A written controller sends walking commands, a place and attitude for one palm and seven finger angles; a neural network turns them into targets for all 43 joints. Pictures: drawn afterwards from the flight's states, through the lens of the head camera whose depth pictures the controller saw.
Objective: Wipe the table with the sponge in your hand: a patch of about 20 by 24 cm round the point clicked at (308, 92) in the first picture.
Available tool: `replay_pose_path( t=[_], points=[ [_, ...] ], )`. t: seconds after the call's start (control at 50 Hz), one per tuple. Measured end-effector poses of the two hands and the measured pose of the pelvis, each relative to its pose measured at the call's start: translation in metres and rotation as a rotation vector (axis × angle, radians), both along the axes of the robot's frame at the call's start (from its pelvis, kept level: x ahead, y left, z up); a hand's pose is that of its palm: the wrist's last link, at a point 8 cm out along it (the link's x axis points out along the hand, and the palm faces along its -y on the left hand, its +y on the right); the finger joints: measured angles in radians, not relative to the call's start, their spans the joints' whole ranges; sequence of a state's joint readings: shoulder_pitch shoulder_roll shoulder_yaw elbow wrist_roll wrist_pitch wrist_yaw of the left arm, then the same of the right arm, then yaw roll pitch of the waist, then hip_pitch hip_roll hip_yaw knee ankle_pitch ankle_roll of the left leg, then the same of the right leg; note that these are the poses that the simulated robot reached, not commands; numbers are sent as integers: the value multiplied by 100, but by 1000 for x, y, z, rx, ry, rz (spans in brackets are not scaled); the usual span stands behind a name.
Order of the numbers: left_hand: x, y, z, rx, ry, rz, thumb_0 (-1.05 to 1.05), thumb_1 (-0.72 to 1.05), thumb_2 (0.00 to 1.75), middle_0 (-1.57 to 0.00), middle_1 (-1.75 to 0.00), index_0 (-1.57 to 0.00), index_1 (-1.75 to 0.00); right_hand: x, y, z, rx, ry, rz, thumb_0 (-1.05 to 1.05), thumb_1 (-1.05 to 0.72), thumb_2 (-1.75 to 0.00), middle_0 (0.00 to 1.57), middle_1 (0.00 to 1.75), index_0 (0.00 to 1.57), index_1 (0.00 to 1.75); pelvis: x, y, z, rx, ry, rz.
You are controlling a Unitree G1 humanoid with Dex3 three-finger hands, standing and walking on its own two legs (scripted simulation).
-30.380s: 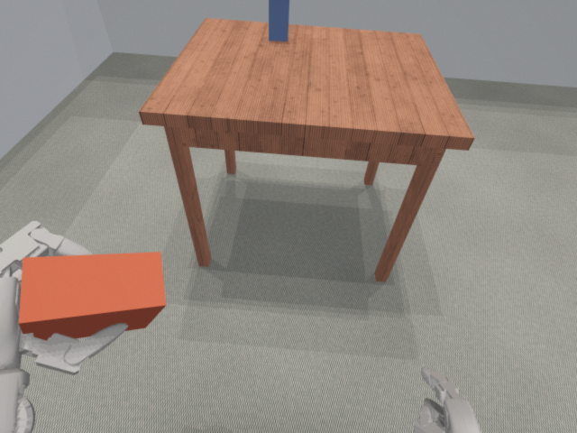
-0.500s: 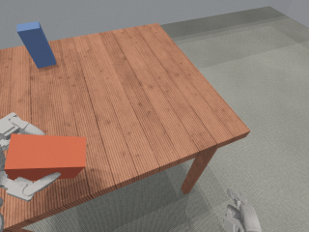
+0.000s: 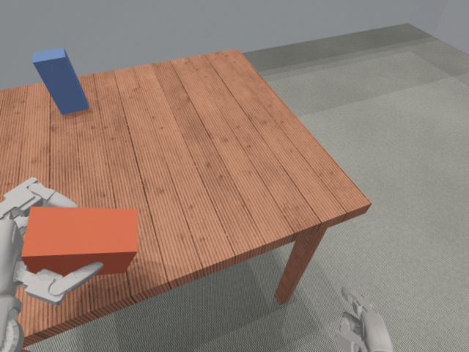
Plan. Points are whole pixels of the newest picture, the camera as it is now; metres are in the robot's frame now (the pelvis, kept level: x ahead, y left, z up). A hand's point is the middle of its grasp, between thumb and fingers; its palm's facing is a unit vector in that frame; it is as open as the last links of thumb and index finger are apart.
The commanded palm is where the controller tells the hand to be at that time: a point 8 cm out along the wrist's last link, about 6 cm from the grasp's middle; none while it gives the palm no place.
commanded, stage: shuffle to correct the standing spot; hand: left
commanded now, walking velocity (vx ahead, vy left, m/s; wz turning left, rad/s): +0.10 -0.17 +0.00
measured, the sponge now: (99, 244) +0.23 +0.20 +0.12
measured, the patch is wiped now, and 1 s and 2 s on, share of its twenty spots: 0.00 0.00 0.00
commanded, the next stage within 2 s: none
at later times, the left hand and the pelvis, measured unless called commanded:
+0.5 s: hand (59, 229) +0.23 +0.24 +0.16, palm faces +0.30 -0.88 -0.38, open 10.0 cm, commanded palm +0.17 +0.29 +0.18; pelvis +0.01 +0.01 +0.00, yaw +0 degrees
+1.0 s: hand (42, 231) +0.23 +0.26 +0.16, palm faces +0.31 -0.87 -0.37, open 10.0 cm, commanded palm +0.17 +0.30 +0.18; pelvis +0.01 +0.02 +0.00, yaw +0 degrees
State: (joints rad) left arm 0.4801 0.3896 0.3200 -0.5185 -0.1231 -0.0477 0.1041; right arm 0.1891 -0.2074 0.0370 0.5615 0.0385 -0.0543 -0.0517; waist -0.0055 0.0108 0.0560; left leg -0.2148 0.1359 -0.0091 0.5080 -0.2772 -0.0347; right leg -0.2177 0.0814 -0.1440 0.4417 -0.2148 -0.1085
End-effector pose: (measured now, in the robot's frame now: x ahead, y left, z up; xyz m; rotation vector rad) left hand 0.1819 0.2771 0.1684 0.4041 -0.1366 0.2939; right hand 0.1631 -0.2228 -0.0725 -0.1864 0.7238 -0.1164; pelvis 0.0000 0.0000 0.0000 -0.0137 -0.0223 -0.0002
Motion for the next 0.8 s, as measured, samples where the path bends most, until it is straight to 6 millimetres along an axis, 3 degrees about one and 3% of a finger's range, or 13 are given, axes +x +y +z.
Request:
replay_pose_path(
  t=[0.14,0.36,0.56,0.8],
  points=[
    [5,1,9,27,-17,3,-1,-49,103,-74,-135,-75,-135,3,-1,-4,6,11,-5,1,-90,-89,21,30,21,30,4,0,0,2,2,-1],
    [13,4,-1,-1,13,6,-1,-49,103,-74,-135,-75,-135,12,0,-2,1,8,-11,1,-90,-89,21,30,21,30,10,3,0,3,2,-1],
    [14,7,6,22,-4,-6,-1,-49,103,-74,-135,-75,-135,20,6,0,0,2,-7,1,-90,-89,20,30,21,30,12,7,0,-1,6,-1],
    [12,18,-3,-8,17,8,-1,-49,103,-74,-135,-75,-135,17,14,2,-3,10,-4,1,-90,-89,21,30,21,30,11,15,0,-5,3,1]
  ],
)
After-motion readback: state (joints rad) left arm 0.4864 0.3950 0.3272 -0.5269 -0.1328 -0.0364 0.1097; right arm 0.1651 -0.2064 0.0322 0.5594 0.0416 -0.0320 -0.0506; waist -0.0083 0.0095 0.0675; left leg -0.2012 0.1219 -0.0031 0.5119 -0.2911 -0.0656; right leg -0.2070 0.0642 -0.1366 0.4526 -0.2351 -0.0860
